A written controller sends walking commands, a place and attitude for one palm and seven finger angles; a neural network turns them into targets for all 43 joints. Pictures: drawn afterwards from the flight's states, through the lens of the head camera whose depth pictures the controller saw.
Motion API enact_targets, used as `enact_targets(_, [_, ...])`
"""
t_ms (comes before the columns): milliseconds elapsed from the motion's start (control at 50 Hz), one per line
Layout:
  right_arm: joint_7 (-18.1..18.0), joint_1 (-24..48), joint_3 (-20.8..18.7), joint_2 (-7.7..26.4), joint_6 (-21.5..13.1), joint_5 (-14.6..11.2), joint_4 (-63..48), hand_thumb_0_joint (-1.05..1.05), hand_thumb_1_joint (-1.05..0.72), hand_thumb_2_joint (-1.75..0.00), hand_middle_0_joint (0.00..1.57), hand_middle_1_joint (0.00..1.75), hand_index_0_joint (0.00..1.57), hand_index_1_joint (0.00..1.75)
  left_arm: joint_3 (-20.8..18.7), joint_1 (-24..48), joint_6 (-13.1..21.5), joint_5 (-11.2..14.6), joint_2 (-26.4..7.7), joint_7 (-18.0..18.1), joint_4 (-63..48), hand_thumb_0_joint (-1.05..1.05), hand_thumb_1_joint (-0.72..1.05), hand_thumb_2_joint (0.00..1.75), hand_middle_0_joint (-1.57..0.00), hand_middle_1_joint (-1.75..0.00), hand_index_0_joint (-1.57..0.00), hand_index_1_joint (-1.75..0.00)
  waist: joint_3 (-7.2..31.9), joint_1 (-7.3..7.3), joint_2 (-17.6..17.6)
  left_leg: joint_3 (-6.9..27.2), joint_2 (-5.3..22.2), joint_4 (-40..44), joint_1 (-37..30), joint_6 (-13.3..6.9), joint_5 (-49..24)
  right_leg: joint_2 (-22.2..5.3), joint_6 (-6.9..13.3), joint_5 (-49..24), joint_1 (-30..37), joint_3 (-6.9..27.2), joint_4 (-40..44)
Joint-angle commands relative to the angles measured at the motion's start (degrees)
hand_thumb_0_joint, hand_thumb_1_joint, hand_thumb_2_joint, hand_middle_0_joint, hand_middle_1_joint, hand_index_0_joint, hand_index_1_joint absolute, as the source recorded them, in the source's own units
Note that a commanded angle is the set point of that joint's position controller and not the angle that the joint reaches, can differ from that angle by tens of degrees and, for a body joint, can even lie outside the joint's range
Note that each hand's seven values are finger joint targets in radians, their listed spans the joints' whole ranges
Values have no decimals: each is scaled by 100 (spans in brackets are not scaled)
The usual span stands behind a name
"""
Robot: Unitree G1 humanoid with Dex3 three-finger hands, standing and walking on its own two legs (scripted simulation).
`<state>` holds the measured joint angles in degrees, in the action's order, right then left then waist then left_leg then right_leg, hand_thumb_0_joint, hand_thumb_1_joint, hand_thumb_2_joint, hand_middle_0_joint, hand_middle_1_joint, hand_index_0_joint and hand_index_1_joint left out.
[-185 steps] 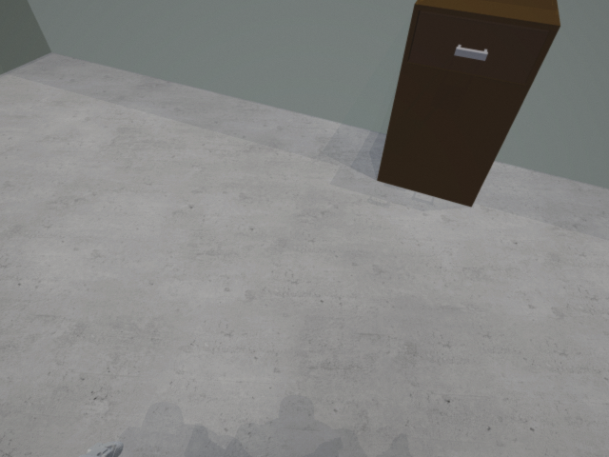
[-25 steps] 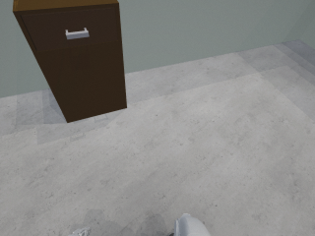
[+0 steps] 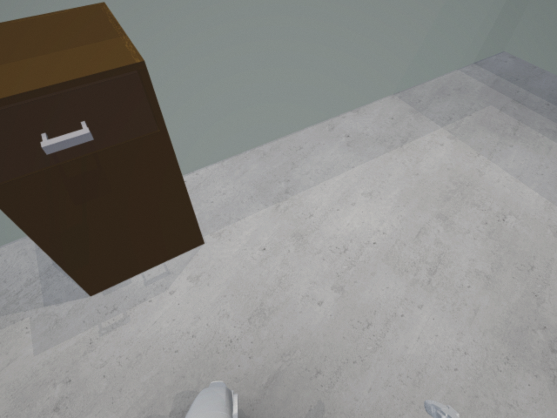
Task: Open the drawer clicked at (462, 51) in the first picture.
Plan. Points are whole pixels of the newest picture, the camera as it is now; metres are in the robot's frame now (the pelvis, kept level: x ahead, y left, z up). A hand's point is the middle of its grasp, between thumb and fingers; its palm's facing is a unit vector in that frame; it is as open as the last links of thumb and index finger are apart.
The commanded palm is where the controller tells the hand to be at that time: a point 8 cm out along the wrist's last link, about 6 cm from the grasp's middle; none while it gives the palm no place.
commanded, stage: walk to a spot facing it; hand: left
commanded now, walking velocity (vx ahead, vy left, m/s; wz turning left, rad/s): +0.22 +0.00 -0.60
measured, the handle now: (66, 135) +0.70 +0.59 -0.05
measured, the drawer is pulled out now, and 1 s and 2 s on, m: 0.00 0.00 0.00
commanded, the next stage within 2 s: turn to face it in 0.38 s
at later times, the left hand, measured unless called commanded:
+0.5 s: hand (204, 321) +0.30 +0.17 -0.15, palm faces -0.26 -0.92 -0.28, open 7.4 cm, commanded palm none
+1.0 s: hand (207, 347) +0.26 +0.17 -0.19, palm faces -0.08 -0.98 -0.15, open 7.4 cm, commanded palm none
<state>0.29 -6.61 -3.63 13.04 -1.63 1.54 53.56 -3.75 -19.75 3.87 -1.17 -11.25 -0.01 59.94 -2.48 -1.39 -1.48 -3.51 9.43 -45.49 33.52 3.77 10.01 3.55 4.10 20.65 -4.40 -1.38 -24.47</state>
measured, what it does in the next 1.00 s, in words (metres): walks ahead: left foot, then right foot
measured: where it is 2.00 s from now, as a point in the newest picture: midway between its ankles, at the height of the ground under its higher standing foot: outside the picture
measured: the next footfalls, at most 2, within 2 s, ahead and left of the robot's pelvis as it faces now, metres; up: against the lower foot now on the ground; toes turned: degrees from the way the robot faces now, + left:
left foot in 0.10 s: +0.19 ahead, +0.15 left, +0.00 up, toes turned +6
right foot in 0.50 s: +0.20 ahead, -0.13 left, +0.00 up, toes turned -27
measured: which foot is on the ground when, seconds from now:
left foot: up 0.00-0.08, down 0.10-0.50, up 0.52-0.92, down 0.94-1.00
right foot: down 0.00-0.10, up 0.12-0.48, down 0.50-0.94, up 0.96-1.00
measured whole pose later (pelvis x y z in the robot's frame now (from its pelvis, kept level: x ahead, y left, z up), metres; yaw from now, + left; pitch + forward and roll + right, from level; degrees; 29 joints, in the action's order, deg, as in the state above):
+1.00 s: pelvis +0.15 +0.00 -0.01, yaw -7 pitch +0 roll -1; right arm 0.2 -15.1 -2.9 8.3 2.3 1.5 56.2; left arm -3.7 -8.9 -2.4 -0.6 -10.0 1.2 55.1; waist -3.3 1.8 2.2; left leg -7.5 3.0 -38.6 18.7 -2.0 20.5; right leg -6.5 -1.5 25.6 -21.9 -13.5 -45.7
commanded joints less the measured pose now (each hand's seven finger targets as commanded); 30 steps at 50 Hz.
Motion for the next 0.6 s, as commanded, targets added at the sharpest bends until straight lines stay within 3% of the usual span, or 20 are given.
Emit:
enact_targets(0, [35,202,62,153,-190,-17,-468,0,-90,-90,20,30,20,30,-161,-345,19,3,-943,67,-296,0,90,90,-20,-30,-20,-30,150,-82,892,-471,-533,1032,-796,-96,169,-1333,456,-4678,208,1129,-82])
enact_targets(20, [-19,-185,30,289,-212,-11,-364,0,-90,-90,20,30,20,30,-164,-235,10,20,-979,73,-339,0,90,90,-20,-30,-20,-30,350,152,794,-537,-662,1446,-1427,-141,32,-1248,365,-4974,146,1105,-517])
enact_targets(40, [-83,-889,-32,521,-239,14,-149,0,-90,-90,20,30,20,30,-186,-110,-1,57,-986,80,-371,0,90,90,-20,-30,-20,-30,764,491,667,-461,-555,1929,-2787,-239,-578,-1081,142,-4775,-435,984,-1387])
enact_targets(60, [-152,-1734,-175,1140,-274,75,43,0,-90,-90,20,30,20,30,-173,-121,-11,142,-756,55,-475,0,90,90,-20,-30,-20,-30,1460,820,-360,729,670,1869,-4456,-597,-1937,-475,-183,-2918,-1603,536,-2758])
enact_targets(80, [-151,-2278,-256,1655,-236,38,150,0,-90,-90,20,30,20,30,-84,-362,1,201,-483,-3,-538,0,90,90,-20,-30,-20,-30,2107,814,-1693,2266,2314,1839,-5432,-1292,-3681,-40,-379,1398,-2711,108,-4729])
enact_targets(100, [-139,-2069,-136,1356,-173,-22,98,0,-90,-90,20,30,20,30,-137,-217,-42,134,-676,33,-550,0,90,90,-20,-30,-20,-30,1789,750,-933,2019,2398,2066,-4808,-1509,-3594,-357,-370,1444,-2859,428,-5383])
enact_targets(120, [-131,-1542,-73,1063,-190,-21,-10,0,-90,-90,20,30,20,30,-169,-51,-106,98,-634,26,-548,0,90,90,-20,-30,-20,-30,1184,550,-621,1405,2165,2305,-3995,-1372,-2881,-568,-457,1096,-2981,378,-5481])
enact_targets(140, [-150,-1155,-20,865,-211,-18,-116,0,-90,-90,20,30,20,30,-171,199,-157,50,-520,-27,-609,0,90,90,-20,-30,-20,-30,582,462,-793,1121,1930,2519,-3188,-1188,-2416,-697,-533,783,-3028,280,-5504])
enact_targets(180, [-158,-637,68,493,-195,-27,-138,0,-90,-90,20,30,20,30,-190,190,-328,5,-408,-138,-614,0,90,90,-20,-30,-20,-30,-36,134,-838,200,1484,2751,-2192,-899,-1993,-947,-600,334,-2733,87,-5117])
enact_targets(220, [-169,-485,43,493,-158,-18,-167,0,-90,-90,20,30,20,30,-192,-22,-505,25,-223,-155,-640,0,90,90,-20,-30,-20,-30,27,-37,-966,-409,1293,2805,-1778,-857,-1644,-937,-636,190,-2399,-91,-4630])
enact_targets(260, [-163,-375,-15,563,-94,-21,-198,0,-90,-90,20,30,20,30,-208,51,-624,39,-177,-170,-735,0,90,90,-20,-30,-20,-30,17,-65,-1082,-722,1216,2939,-1614,-846,-809,-968,-681,47,-2282,-258,-3979])
enact_targets(320, [-143,-449,-141,580,-19,7,-265,0,-90,-90,20,30,20,30,-247,482,-670,-6,-133,-177,-978,0,90,90,-20,-30,-20,-30,-156,74,-943,-885,1290,3038,-1531,-890,-165,-1014,-752,-254,-2250,-379,-3130])
enact_targets(380, [-102,-503,-235,780,46,12,-273,0,-90,-90,20,30,20,30,-232,701,-609,-21,-180,-171,-1144,0,90,90,-20,-30,-20,-30,46,163,-924,-910,1392,2666,-1989,-897,-245,-924,-736,-380,-2076,-497,-2274])
enact_targets(440, [-76,-461,-292,931,126,31,-344,0,-90,-90,20,30,20,30,-254,531,-522,-30,-342,-153,-1198,0,90,90,-20,-30,-20,-30,292,30,-673,-1129,1364,1722,-2174,-645,-353,-730,-628,-567,-1405,-658,-1304])
enact_targets(460, [-55,-588,-255,836,154,30,-332,0,-90,-90,20,30,20,30,-269,197,-437,-44,-539,-115,-1090,0,90,90,-20,-30,-20,-30,528,-128,-109,-1342,1067,718,-1876,-378,-340,-704,-526,-1100,-629,-548,-579])
enact_targets(480, [-1,-856,-131,354,188,-1,-398,0,-90,-90,20,30,20,30,-355,-103,-301,-123,-1205,-16,-1001,0,90,90,-20,-30,-20,-30,760,-252,1852,-1483,281,-867,-469,-40,1553,-1957,-84,-2515,359,1311,196])
enact_targets(500, [-52,-671,-32,188,222,-47,-549,0,-90,-90,20,30,20,30,-370,-324,-298,-14,-1575,54,-908,0,90,90,-20,-30,-20,-30,1040,-350,2181,-616,-180,-1807,-43,12,2837,-2821,489,-4154,344,2193,333])
enact_targets(520, [-107,-678,-12,267,287,-92,-480,0,-90,-90,20,30,20,30,-303,-194,-319,5,-1416,112,-899,0,90,90,-20,-30,-20,-30,1096,-246,1576,-16,-78,-2052,-282,-92,2653,-2748,692,-3860,113,1645,332])
enact_targets(540, [-113,-762,25,184,304,-78,-359,0,-90,-90,20,30,20,30,-262,237,-275,-12,-1203,146,-962,0,90,90,-20,-30,-20,-30,1041,-57,1689,167,-112,-2151,-234,-111,2251,-2475,524,-3379,-90,1511,487])
enact_targets(580, [-102,-1068,15,261,330,-44,-15,0,-90,-90,20,30,20,30,-106,922,-272,-21,-822,193,-1017,0,90,90,-20,-30,-20,-30,899,229,1186,277,-115,-2080,-658,-102,1471,-2119,315,-2497,-554,740,521])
